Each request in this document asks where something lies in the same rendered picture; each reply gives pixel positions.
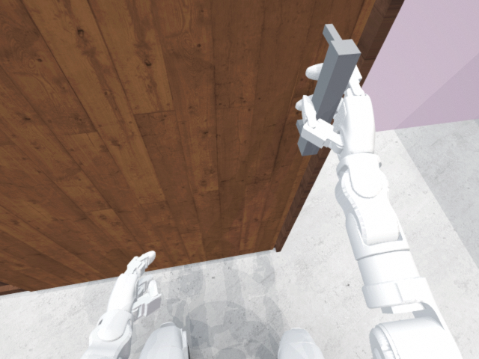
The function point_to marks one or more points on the robot right hand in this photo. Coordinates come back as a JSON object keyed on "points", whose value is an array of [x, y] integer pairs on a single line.
{"points": [[353, 118]]}

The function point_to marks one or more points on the robot right upper arm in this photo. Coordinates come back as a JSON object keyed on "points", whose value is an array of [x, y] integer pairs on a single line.
{"points": [[418, 338]]}

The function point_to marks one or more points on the left robot forearm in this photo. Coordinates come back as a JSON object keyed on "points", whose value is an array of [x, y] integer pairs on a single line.
{"points": [[111, 338]]}

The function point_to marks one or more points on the robot left hand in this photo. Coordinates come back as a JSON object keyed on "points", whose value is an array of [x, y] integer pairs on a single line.
{"points": [[127, 293]]}

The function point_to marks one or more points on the robot thigh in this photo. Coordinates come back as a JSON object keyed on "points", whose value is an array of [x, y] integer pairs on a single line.
{"points": [[166, 343], [298, 344]]}

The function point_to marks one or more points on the right robot forearm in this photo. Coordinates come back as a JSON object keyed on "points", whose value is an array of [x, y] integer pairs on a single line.
{"points": [[390, 276]]}

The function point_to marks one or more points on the handle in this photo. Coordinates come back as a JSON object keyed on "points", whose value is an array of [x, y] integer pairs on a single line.
{"points": [[340, 61]]}

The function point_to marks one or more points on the left robot thigh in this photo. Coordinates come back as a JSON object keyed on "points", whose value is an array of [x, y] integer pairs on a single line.
{"points": [[166, 343]]}

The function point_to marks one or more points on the right robot thigh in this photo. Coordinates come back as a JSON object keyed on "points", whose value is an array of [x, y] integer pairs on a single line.
{"points": [[298, 344]]}

